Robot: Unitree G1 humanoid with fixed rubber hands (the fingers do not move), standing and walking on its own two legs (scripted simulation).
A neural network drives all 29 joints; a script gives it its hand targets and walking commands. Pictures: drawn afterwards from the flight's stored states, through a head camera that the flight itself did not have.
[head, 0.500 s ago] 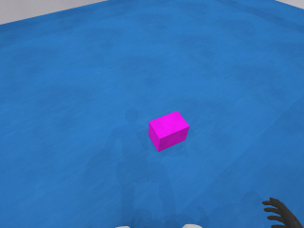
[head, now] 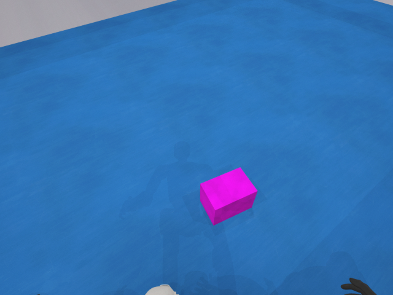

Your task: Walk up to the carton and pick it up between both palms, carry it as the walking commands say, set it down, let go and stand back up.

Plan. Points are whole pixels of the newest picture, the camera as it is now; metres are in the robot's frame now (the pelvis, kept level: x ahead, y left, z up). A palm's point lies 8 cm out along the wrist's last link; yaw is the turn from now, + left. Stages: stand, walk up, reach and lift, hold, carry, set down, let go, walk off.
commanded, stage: walk up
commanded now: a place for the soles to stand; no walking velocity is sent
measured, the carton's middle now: (226, 196) +0.70 -0.12 -0.67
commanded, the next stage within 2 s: none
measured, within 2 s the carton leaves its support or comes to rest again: neither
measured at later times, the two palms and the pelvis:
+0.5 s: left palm (72, 246) +0.24 +0.32 -0.09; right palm (356, 280) +0.18 -0.32 -0.10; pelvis +0.11 +0.00 -0.01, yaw -3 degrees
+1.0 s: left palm (76, 227) +0.27 +0.31 -0.07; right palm out of the picture +0.17 -0.37 -0.07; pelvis +0.12 -0.02 +0.01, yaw +1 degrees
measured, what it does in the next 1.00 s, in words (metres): walks ahead: left foot, then right foot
